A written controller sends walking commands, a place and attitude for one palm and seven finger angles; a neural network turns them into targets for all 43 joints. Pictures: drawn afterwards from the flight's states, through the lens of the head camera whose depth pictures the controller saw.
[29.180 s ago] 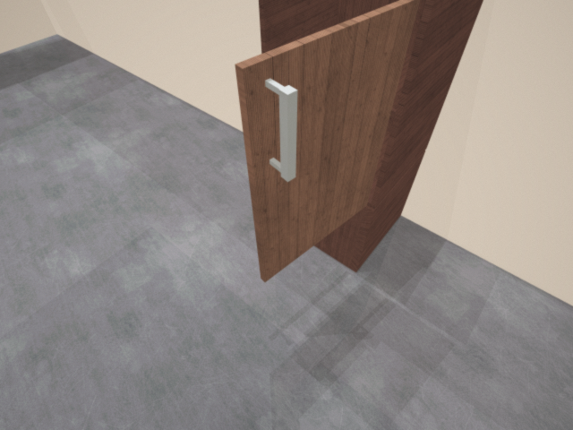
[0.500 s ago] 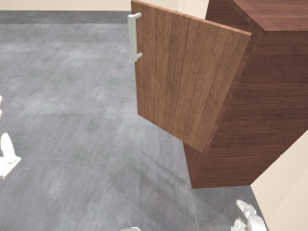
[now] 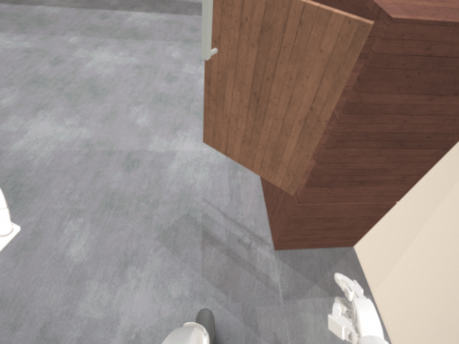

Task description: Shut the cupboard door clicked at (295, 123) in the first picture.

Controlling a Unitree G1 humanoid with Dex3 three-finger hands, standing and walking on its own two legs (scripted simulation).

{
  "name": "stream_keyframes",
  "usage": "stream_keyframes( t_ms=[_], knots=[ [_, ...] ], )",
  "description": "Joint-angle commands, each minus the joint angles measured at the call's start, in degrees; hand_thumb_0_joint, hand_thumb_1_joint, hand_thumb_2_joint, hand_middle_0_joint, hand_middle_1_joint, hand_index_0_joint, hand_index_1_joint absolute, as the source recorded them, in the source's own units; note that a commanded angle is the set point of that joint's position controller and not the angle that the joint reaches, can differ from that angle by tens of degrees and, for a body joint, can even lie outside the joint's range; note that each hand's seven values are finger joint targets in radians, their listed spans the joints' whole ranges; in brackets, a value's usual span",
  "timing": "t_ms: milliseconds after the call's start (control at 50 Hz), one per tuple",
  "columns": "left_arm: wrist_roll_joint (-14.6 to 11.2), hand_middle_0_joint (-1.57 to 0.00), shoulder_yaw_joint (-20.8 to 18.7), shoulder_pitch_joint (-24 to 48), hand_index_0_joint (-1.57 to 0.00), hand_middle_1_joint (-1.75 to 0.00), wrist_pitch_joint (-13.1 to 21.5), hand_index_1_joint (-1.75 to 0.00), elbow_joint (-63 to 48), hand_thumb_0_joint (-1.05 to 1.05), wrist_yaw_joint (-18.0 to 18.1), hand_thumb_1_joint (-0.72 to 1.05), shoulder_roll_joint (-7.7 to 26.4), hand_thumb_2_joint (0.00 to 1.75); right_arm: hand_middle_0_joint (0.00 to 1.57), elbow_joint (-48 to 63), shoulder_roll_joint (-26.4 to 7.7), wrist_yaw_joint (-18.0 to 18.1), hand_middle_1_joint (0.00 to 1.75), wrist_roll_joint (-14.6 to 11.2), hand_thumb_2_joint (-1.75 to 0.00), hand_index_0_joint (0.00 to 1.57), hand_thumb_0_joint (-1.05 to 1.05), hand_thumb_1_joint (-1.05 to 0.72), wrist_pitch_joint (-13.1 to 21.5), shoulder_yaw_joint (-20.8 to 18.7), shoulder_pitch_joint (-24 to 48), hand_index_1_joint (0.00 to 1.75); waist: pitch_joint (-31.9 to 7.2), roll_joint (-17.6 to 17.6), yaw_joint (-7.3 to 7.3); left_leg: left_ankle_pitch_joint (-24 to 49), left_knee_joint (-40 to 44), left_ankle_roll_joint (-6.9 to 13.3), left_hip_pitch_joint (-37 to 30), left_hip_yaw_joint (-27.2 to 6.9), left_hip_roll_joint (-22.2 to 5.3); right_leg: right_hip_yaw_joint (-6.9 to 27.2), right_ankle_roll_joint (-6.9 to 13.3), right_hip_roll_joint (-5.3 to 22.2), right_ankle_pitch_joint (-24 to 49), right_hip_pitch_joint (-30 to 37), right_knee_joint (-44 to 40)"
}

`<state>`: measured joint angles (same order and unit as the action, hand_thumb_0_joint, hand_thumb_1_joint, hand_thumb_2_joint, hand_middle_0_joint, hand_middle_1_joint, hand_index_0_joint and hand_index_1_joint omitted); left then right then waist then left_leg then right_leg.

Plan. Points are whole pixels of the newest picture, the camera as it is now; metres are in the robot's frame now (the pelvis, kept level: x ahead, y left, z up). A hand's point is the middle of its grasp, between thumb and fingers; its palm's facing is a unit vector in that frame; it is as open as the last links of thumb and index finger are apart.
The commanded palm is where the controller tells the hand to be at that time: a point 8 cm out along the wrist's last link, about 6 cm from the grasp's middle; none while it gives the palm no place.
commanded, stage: stop stepping back and stand still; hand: left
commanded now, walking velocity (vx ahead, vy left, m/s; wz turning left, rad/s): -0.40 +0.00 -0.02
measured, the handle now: (211, 25) +0.83 +0.17 +0.15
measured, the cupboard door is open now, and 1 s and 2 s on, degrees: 49 49 49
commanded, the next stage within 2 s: none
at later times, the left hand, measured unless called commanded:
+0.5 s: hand out of the picture +0.07 +0.35 +0.21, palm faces +0.50 -0.83 -0.25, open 7.4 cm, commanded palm +0.00 +0.37 +0.20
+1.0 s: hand out of the picture -0.02 +0.36 +0.19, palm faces +0.53 -0.78 -0.35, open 7.4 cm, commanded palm -0.06 +0.37 +0.20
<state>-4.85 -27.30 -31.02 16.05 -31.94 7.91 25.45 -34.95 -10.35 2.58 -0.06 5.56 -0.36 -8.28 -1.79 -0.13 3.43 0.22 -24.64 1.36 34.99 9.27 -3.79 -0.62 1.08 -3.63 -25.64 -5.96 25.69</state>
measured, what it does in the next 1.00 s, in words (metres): walks backwards: left foot, then left foot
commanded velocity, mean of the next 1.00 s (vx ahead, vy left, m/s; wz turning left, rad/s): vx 0.25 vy -0.06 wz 0.00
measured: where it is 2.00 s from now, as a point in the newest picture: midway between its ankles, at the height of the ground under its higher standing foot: outside the picture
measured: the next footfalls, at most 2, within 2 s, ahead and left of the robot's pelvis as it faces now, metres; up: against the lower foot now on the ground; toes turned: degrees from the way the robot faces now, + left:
left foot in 0.10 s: +0.17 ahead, +0.06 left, +0.00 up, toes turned +4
left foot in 0.46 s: -0.07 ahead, +0.17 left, +0.00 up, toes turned -6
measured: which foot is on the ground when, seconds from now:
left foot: down 0.00-0.00, up 0.02-0.08, down 0.10-0.26, up 0.28-0.44, down 0.46-0.80, up 0.82-1.00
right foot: down 0.00-0.44, up 0.46-0.80, down 0.82-1.00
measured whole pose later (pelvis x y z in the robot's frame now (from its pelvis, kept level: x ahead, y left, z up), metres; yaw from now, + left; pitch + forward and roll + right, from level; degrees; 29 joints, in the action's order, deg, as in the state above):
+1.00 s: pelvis -0.23 +0.08 +0.02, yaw -6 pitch -2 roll +1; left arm -2.2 -25.3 -27.0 11.0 -18.8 10.5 19.8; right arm -40.2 -13.5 5.0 -0.6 2.5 -1.6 -16.7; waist -5.1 0.5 2.3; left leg -16.7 -55.9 0.2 32.1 2.6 -3.8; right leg -3.7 2.0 1.1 -21.5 -3.8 27.2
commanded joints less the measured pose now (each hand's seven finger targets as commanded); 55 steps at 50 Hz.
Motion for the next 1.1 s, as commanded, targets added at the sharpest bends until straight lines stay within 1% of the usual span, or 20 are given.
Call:
stream_keyframes(
  t_ms=[0,40,80,140,180,220,240,260,300,400,440,460,520,700,740,780,840,920,1020,1080],
  knots=[
    [1.2,-0.2,-7.0,14.8,-0.2,-0.3,3.9,-0.3,-14.7,0.0,2.2,0.9,16.7,0.9,0.2,3.5,-6.3,1.7,0.3,0.6,-0.9,0.2,0.0,-0.9,2.8,-2.5,1.1,0.3,-9.4,6.0,-4.03,-15.0,-17.1,-4.0,-33.4,-5.7,0.6,12.9,5.0,19.6,33.8,-21.9,-11.8],
    [1.3,-0.2,-3.2,12.5,-0.2,-0.3,0.7,-0.3,-9.8,0.0,0.9,0.9,12.6,0.9,0.2,5.4,-7.9,2.7,0.3,-1.0,-0.9,0.2,0.0,-0.9,2.1,-3.4,2.3,0.3,-8.9,8.7,-5.33,0.5,-9.8,-1.8,-32.8,-6.8,0.7,5.9,-0.3,12.6,41.4,-18.8,-1.0],
    [1.1,-0.2,-4.2,9.3,-0.2,-0.3,-1.7,-0.3,-7.7,0.0,0.6,0.9,11.9,0.9,0.2,6.2,-9.5,3.1,0.3,-0.8,-0.9,0.2,0.0,-0.9,1.2,-3.3,2.2,0.3,-9.5,-10.2,-4.32,12.2,0.1,1.4,-34.2,-13.8,-4.7,0.1,-3.3,2.5,24.3,-16.7,7.4],
    [0.5,-0.2,-5.2,5.4,-0.2,-0.3,-2.7,-0.3,-4.6,0.0,0.6,0.9,10.4,0.9,0.2,8.8,-10.2,1.9,0.3,-1.0,-0.9,0.2,0.0,-0.9,1.7,-2.5,3.0,0.3,-3.2,-19.2,-2.6,-46.6,23.6,-2.5,-8.0,-22.8,-9.9,-3.7,0.2,-4.0,-8.7,-1.5,12.7],
    [-0.4,-0.2,-5.9,-0.1,-0.2,-0.3,-3.9,-0.3,-5.6,0.0,0.3,0.9,9.9,0.9,0.2,9.7,-8.9,1.5,0.3,-0.6,-0.9,0.2,0.0,-0.9,0.8,-2.9,1.4,0.3,-4.3,-19.0,-1.97,-46.8,24.5,-10.3,-3.0,-16.7,-5.9,-7.8,1.8,-6.5,-7.5,6.1,10.5],
    [-0.5,-0.2,-6.4,-6.8,-0.2,-0.3,-3.3,-0.3,-10.3,0.0,0.2,0.9,11.7,0.9,0.2,10.6,-7.6,0.8,0.3,-1.1,-0.9,0.2,0.0,-0.9,-0.1,-2.9,1.0,0.3,-7.4,-8.3,-1.75,-37.3,7.0,-11.0,-8.3,-6.6,2.2,-3.8,3.6,-1.4,-7.3,3.0,-1.8],
    [0.0,-0.2,-7.2,-8.5,-0.2,-0.3,-3.1,-0.3,-13.3,0.0,0.3,0.9,13.4,0.9,0.2,10.5,-7.2,0.8,0.3,-1.3,-0.9,0.2,0.0,-0.9,-0.8,-3.3,0.5,0.3,-6.0,7.8,-2.41,-26.3,-20.6,-7.2,-15.8,-0.3,7.5,10.0,6.0,10.2,-15.9,-13.8,-13.6],
    [-0.2,-0.2,-7.8,-6.4,-0.2,-0.3,-3.0,-0.3,-17.1,0.0,0.5,0.9,14.7,0.9,0.2,9.4,-8.1,0.9,0.3,-1.0,-0.9,0.2,0.0,-0.9,-1.5,-4.2,1.3,0.3,-1.7,17.8,-2.77,-24.3,-42.8,-4.8,-14.0,-8.7,8.3,27.0,10.9,23.2,-23.2,-30.5,-20.9],
    [0.3,-0.2,-10.4,0.0,-0.2,-0.3,-2.8,-0.3,-19.3,0.0,1.0,0.9,16.3,0.9,0.2,7.2,-8.2,0.8,0.3,-0.7,-0.9,0.2,0.0,-0.9,-1.4,-4.2,0.2,0.3,1.4,15.6,-4.98,-22.8,-56.2,-3.2,-6.6,-16.4,2.2,23.9,14.3,24.5,-21.2,-35.7,-17.7],
    [2.6,-0.2,1.2,24.0,-0.2,-0.3,-2.4,-0.3,-5.8,0.0,3.2,0.9,7.7,0.9,0.2,3.3,-9.6,3.0,0.3,0.2,-0.9,0.2,0.0,-0.9,2.4,-2.5,-1.7,0.3,3.8,-8.2,-7.59,-24.1,-5.5,-1.2,-18.9,-5.3,1.9,-2.4,3.9,10.0,-12.2,-24.3,11.0],
    [3.9,-0.2,2.3,32.6,-0.2,-0.3,-0.8,-0.3,-8.3,0.0,4.1,0.9,8.7,0.9,0.2,5.2,-13.2,2.9,0.3,0.0,-0.9,0.2,0.0,-0.9,4.7,-3.9,-2.8,0.3,5.0,-31.6,-6.38,-43.8,14.5,3.7,-21.4,-42.4,-15.2,-2.3,-0.9,1.1,-8.2,-38.1,43.0],
    [5.2,-0.2,0.6,32.1,-0.2,-0.3,0.2,-0.3,-8.7,0.0,3.5,0.9,11.1,0.9,0.2,6.2,-11.9,2.5,0.3,-0.4,-0.9,0.2,0.0,-0.9,5.3,-3.4,-0.7,0.3,8.0,-23.5,-5.54,-53.3,19.4,7.4,-12.9,-48.3,-18.9,5.0,-0.6,2.8,-1.1,-36.9,49.2],
    [3.9,-0.2,-0.6,8.3,-0.2,-0.3,-1.4,-0.3,-10.7,0.0,1.1,0.9,7.8,0.9,0.2,7.8,-9.2,-0.6,0.3,-0.6,-0.9,0.2,0.0,-0.9,3.8,-4.5,0.3,0.3,-0.3,-10.9,-3.81,-48.8,15.7,0.3,-14.8,-39.3,-11.9,2.6,-0.8,2.2,7.6,-33.0,49.0],
    [2.4,-0.2,-8.7,-4.5,-0.2,-0.3,-2.6,-0.3,-15.4,0.0,3.2,0.9,15.6,0.9,0.2,6.6,-6.4,1.7,0.3,1.9,-0.9,0.2,0.0,-0.9,0.2,-1.7,0.0,0.3,-4.0,-21.3,-3.62,-36.5,11.9,0.1,-5.9,-13.9,-5.8,-11.7,1.8,-3.6,-4.8,3.6,4.5],
    [2.0,-0.2,-7.7,-1.6,-0.2,-0.3,-4.1,-0.3,-11.0,0.0,3.0,0.9,13.9,0.9,0.2,5.2,-5.8,2.0,0.3,1.4,-0.9,0.2,0.0,-0.9,-0.1,-1.7,-1.3,0.3,-4.8,-11.3,-4.09,-30.6,-2.0,-1.7,-2.8,-9.5,-1.5,-5.9,4.7,1.6,-3.8,10.1,-6.0],
    [2.1,-0.2,-8.5,3.4,-0.2,-0.3,-4.1,-0.3,-6.0,0.0,2.6,0.9,14.3,0.9,0.2,4.8,-6.2,2.1,0.3,0.1,-0.9,0.2,0.0,-0.9,-1.5,-2.6,-1.4,0.3,1.1,10.2,-3.96,-26.6,-33.6,-0.9,11.9,-8.8,3.1,25.6,12.5,22.7,-6.2,5.6,-16.7],
    [1.6,-0.2,-7.3,7.3,-0.2,-0.3,-1.7,-0.3,1.5,0.0,2.9,0.9,12.7,0.9,0.2,5.3,-7.0,1.8,0.3,-0.9,-0.9,0.2,0.0,-0.9,0.9,-2.7,-1.3,0.3,0.0,13.6,-4.74,-23.7,-47.0,-2.0,15.2,-12.4,-0.7,24.9,15.0,26.2,4.8,4.2,-13.8],
    [2.9,-0.2,2.5,13.9,-0.2,-0.3,-2.1,-0.3,3.4,0.0,1.7,0.9,5.4,0.9,0.2,4.4,-7.9,2.7,0.3,-0.6,-0.9,0.2,0.0,-0.9,-0.1,-2.2,2.2,0.3,11.2,3.0,-4.48,-16.8,-31.1,-1.1,1.6,-8.3,-2.0,10.8,10.0,20.1,2.6,-12.1,-12.7],
    [4.1,-0.2,1.9,21.4,-0.2,-0.3,-0.4,-0.3,-8.3,0.0,3.5,0.9,9.5,0.9,0.2,5.6,-7.5,4.0,0.3,0.3,-0.9,0.2,0.0,-0.9,3.2,-2.4,3.4,0.3,8.2,8.2,-2.82,-13.9,-13.8,-0.1,-18.0,-0.5,1.9,3.4,7.9,15.9,0.9,-14.0,-9.6],
    [2.7,-0.2,-4.1,12.2,-0.2,-0.3,1.3,-0.3,-18.3,0.0,3.7,0.9,12.4,0.9,0.2,6.9,-9.5,3.7,0.3,-0.2,-0.9,0.2,0.0,-0.9,4.3,-3.6,0.0,0.3,0.0,-10.3,-4.16,-8.3,-0.8,1.1,-33.5,-8.2,-0.9,-0.8,3.6,10.2,13.1,-14.4,10.6]
  ],
)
